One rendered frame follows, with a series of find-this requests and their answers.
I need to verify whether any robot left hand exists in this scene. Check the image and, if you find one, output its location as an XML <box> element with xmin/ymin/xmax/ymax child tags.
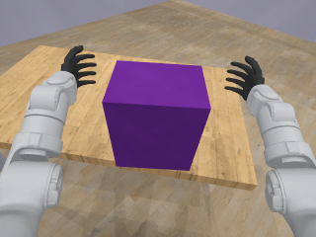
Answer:
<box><xmin>60</xmin><ymin>45</ymin><xmax>97</xmax><ymax>89</ymax></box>

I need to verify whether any left robot upper arm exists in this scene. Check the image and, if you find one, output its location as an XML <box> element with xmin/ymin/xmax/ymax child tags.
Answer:
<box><xmin>0</xmin><ymin>160</ymin><xmax>63</xmax><ymax>237</ymax></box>

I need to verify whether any carton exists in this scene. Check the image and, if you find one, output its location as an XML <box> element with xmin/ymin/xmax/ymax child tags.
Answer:
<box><xmin>102</xmin><ymin>60</ymin><xmax>211</xmax><ymax>171</ymax></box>

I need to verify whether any table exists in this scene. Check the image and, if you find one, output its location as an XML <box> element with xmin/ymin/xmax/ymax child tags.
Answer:
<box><xmin>0</xmin><ymin>45</ymin><xmax>258</xmax><ymax>191</ymax></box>

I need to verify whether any right robot forearm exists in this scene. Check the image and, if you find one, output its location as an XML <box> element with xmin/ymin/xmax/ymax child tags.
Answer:
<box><xmin>246</xmin><ymin>84</ymin><xmax>316</xmax><ymax>169</ymax></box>

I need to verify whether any robot right hand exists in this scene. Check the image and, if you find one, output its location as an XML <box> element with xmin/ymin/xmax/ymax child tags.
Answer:
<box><xmin>224</xmin><ymin>55</ymin><xmax>265</xmax><ymax>101</ymax></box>

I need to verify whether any left robot forearm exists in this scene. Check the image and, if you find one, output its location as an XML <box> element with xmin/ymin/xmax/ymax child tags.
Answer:
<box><xmin>0</xmin><ymin>71</ymin><xmax>78</xmax><ymax>185</ymax></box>

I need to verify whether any right robot upper arm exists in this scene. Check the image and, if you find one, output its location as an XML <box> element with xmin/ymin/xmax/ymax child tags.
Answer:
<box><xmin>265</xmin><ymin>168</ymin><xmax>316</xmax><ymax>237</ymax></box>

